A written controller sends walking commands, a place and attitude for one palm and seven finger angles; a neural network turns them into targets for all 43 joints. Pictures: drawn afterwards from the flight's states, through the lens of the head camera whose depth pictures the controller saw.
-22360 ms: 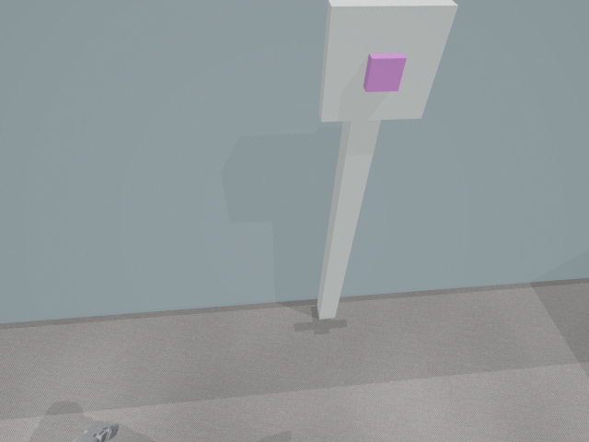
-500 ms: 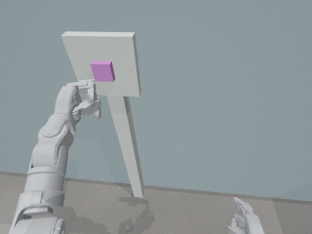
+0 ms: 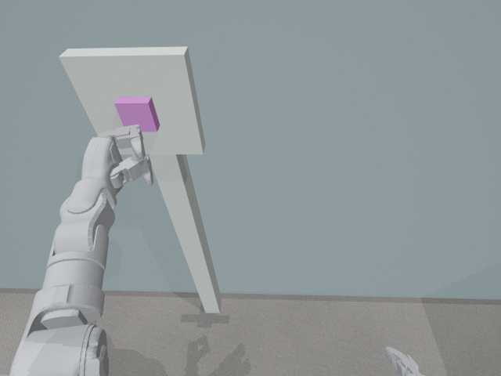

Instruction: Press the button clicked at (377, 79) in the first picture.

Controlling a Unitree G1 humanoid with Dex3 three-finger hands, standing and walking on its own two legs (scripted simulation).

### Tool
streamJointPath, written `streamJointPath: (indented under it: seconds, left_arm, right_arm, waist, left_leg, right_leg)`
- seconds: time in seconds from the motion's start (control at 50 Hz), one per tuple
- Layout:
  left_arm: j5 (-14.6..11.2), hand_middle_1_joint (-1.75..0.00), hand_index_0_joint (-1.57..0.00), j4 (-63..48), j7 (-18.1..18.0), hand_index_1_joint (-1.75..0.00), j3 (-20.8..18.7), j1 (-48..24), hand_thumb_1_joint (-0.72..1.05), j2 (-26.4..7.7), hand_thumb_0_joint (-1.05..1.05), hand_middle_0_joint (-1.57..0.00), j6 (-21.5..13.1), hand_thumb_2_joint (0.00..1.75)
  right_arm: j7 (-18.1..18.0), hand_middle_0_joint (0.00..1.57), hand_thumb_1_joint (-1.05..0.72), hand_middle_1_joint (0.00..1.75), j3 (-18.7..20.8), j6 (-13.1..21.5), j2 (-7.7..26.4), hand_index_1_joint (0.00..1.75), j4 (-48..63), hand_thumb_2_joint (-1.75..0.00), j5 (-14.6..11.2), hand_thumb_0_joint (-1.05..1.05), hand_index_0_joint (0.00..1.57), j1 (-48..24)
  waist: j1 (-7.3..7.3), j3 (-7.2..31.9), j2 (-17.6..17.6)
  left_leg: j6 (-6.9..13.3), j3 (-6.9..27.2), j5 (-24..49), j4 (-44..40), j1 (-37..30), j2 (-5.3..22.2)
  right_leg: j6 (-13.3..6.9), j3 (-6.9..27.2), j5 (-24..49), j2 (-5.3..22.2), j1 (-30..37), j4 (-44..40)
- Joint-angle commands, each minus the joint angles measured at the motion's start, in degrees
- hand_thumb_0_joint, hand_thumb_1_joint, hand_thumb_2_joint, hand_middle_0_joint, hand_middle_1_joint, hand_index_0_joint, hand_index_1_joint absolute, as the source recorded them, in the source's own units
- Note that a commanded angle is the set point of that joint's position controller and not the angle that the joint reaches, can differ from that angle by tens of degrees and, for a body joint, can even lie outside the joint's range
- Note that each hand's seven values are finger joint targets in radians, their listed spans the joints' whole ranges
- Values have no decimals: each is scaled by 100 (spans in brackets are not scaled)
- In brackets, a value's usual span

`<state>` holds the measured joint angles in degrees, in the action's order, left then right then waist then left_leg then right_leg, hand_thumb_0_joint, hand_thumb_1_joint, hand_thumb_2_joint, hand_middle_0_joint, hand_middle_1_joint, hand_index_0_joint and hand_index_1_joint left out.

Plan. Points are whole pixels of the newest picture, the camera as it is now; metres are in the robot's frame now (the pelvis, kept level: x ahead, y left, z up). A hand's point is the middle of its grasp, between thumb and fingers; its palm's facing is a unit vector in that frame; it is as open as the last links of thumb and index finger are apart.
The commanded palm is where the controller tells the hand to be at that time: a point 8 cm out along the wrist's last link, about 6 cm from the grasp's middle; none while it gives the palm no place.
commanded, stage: aim a knuckle at the button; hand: left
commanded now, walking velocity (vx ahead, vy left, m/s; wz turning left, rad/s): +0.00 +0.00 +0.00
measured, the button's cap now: (138, 113) +0.48 +0.21 +0.20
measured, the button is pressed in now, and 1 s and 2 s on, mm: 0 0 0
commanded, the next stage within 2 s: none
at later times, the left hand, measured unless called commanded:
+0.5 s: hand (147, 151) +0.41 +0.18 +0.18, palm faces +0.04 -1.00 -0.03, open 3.1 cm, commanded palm +0.38 +0.23 +0.17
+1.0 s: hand (145, 164) +0.39 +0.18 +0.16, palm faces +0.04 -1.00 +0.00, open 3.1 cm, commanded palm +0.36 +0.23 +0.17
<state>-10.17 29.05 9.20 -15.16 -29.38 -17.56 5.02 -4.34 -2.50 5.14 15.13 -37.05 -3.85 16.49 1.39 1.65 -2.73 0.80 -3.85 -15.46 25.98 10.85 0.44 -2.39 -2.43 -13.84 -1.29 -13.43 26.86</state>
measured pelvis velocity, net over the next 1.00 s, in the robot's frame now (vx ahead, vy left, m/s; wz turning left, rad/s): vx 0.00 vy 0.01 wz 0.01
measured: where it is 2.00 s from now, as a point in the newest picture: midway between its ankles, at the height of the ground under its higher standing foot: outside the picture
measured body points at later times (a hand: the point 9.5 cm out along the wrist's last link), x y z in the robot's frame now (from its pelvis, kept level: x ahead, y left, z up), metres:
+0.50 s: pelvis +0.00 +0.00 +0.00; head -0.01 -0.01 +0.45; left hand +0.40 +0.23 +0.18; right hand +0.13 -0.24 -0.10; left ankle -0.02 +0.11 -0.74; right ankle +0.00 -0.09 -0.74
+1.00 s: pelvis +0.00 +0.01 +0.00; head -0.01 -0.01 +0.45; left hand +0.39 +0.24 +0.16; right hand +0.15 -0.23 -0.10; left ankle -0.02 +0.11 -0.74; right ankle +0.00 -0.09 -0.74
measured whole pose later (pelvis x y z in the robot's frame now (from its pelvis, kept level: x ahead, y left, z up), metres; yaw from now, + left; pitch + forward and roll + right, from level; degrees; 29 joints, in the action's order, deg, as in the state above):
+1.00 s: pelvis +0.00 +0.01 +0.00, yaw +0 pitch +0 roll +0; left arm -10.5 30.7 8.6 -13.4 -30.7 -15.9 5.6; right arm -4.3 -3.2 4.8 14.4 -36.4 -3.8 14.0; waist 0.8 2.4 -2.3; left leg 1.5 -3.5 -15.7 26.6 11.3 -0.2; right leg -1.7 -2.7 -13.8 -0.7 -13.4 26.8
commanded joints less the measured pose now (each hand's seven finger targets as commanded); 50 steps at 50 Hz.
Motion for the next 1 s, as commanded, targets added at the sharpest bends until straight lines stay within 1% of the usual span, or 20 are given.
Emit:
streamJointPath:
  seconds: [0.0,0.02,0.04,0.08,0.12,0.16,0.18,0.24,0.3,0.34,0.36,0.44,0.52,0.58,0.64,0.7,0.78,0.86,0.92,0.98]
  left_arm:
    - [-178,-150,-130,-2064,105,-150,-188,-2634,90,-1172,0,-130,-790,90]
    - [-197,-150,-130,-1983,115,-150,-107,-2605,90,-1081,0,-130,-755,90]
    - [-194,-150,-130,-1719,131,-150,19,-2607,90,-963,0,-130,-667,90]
    - [-202,-150,-130,-1129,129,-150,189,-2601,90,-793,0,-130,-436,90]
    - [-144,-150,-130,-965,67,-150,258,-2747,90,-742,0,-130,-282,90]
    - [-129,-150,-130,-883,-7,-150,350,-2944,90,-626,0,-130,-213,90]
    - [-126,-150,-130,-817,-42,-150,328,-3039,90,-652,0,-130,-224,90]
    - [-128,-150,-130,-952,-159,-150,-45,-3311,90,-1074,0,-130,-454,90]
    - [-76,-150,-130,-1006,-228,-150,-168,-3594,90,-1244,0,-130,-750,90]
    - [-17,-150,-130,-810,-238,-150,-264,-3527,90,-1396,0,-130,-840,90]
    - [9,-150,-130,-736,-218,-150,-270,-3377,90,-1386,0,-130,-844,90]
    - [-1,-150,-130,-137,-35,-150,-181,-2742,90,-1188,0,-130,-615,90]
    - [-109,-150,-130,-244,168,-150,-71,-2658,90,-1038,0,-130,-480,90]
    - [-191,-150,-130,-1124,187,-150,-99,-3031,90,-1096,0,-130,-672,90]
    - [-210,-150,-130,-1698,135,-150,-230,-3129,90,-1295,0,-130,-881,90]
    - [-155,-150,-130,-1695,81,-150,115,-3088,90,-928,0,-130,-838,90]
    - [-152,-150,-130,-919,9,-150,73,-2705,90,-858,0,-130,-412,90]
    - [-150,-150,-130,-810,-36,-150,-14,-2343,90,-852,0,-130,-179,90]
    - [-149,-150,-130,-1078,-81,-150,-309,-2520,90,-1217,0,-130,-332,90]
    - [-98,-150,-130,-1667,-83,-150,-268,-2881,90,-1276,0,-130,-613,90]
  right_arm:
    - [-16,20,-90,30,230,401,603,30,904,-90,-10,0,20,-649]
    - [-22,20,-90,30,229,412,620,30,889,-90,-21,0,20,-659]
    - [-44,20,-90,30,224,408,624,30,812,-90,-48,0,20,-664]
    - [-79,20,-90,30,205,381,670,30,682,-90,-78,0,20,-625]
    - [-94,20,-90,30,204,366,692,30,662,-90,-84,0,20,-660]
    - [-93,20,-90,30,190,364,671,30,659,-90,-76,0,20,-666]
    - [-91,20,-90,30,180,366,674,30,652,-90,-59,0,20,-644]
    - [-97,20,-90,30,175,353,669,30,674,-90,-12,0,20,-622]
    - [-98,20,-90,30,137,390,608,30,691,-90,18,0,20,-636]
    - [-93,20,-90,30,133,369,624,30,669,-90,26,0,20,-575]
    - [-87,20,-90,30,137,364,612,30,686,-90,23,0,20,-584]
    - [-48,20,-90,30,158,295,663,30,697,-90,-18,0,20,-477]
    - [-32,20,-90,30,196,252,714,30,792,-90,-49,0,20,-435]
    - [-33,20,-90,30,229,310,683,30,876,-90,-25,0,20,-469]
    - [-33,20,-90,30,239,366,663,30,854,-90,2,0,20,-484]
    - [-41,20,-90,30,219,417,622,30,771,-90,-16,0,20,-542]
    - [-63,20,-90,30,222,359,688,30,648,-90,-32,0,20,-529]
    - [-30,20,-90,30,193,265,688,30,753,-90,-30,0,20,-589]
    - [-35,20,-90,30,201,229,692,30,822,-90,0,0,20,-613]
    - [-38,20,-90,30,181,259,609,30,903,-90,9,0,20,-696]
  waist:
    - [-133,1984,75]
    - [-101,1819,281]
    - [-27,1507,173]
    - [65,913,329]
    - [65,793,250]
    - [67,931,112]
    - [73,1048,306]
    - [13,1513,511]
    - [-27,1726,329]
    - [-32,1701,397]
    - [-73,1704,242]
    - [-88,1446,344]
    - [-54,1360,501]
    - [-53,1839,217]
    - [-60,2051,201]
    - [15,1696,-91]
    - [1,1170,218]
    - [-114,1286,411]
    - [-128,1470,711]
    - [-118,1746,180]
  left_leg:
    - [149,293,1956,-114,-642,-17]
    - [165,302,1820,-125,-603,-4]
    - [161,292,1588,-157,-550,-3]
    - [158,346,1001,-238,-317,-10]
    - [164,380,757,-249,-272,-31]
    - [153,416,678,-240,-303,-41]
    - [155,449,699,-227,-298,-40]
    - [173,445,880,-176,-324,-35]
    - [161,414,1027,-165,-341,-39]
    - [172,405,1107,-161,-278,-25]
    - [165,368,1174,-150,-287,-32]
    - [149,319,1370,-143,-128,-24]
    - [163,315,1353,-130,-82,-23]
    - [167,324,1604,-89,-413,-29]
    - [166,364,1817,-72,-623,-8]
    - [134,405,1692,-132,-700,9]
    - [127,424,1265,-212,-397,4]
    - [122,394,1337,-209,-250,-15]
    - [157,368,1409,-167,-237,-4]
    - [152,336,1650,-133,-483,-17]
  right_leg:
    - [66,223,2352,168,992,-152]
    - [82,209,2185,152,870,-208]
    - [86,202,1951,147,645,-280]
    - [100,168,1277,133,232,-432]
    - [84,173,880,145,63,-484]
    - [73,169,719,164,5,-469]
    - [72,156,730,164,59,-442]
    - [82,222,932,165,366,-369]
    - [78,259,1189,183,587,-273]
    - [82,271,1311,176,648,-245]
    - [77,286,1431,185,672,-228]
    - [63,220,1770,190,639,-216]
    - [63,183,1739,168,551,-244]
    - [53,216,1955,162,705,-205]
    - [55,216,2098,136,820,-171]
    - [40,158,1805,120,519,-236]
    - [47,106,1380,116,264,-332]
    - [47,112,1490,150,447,-287]
    - [66,170,1610,149,632,-268]
    - [49,231,1893,164,775,-214]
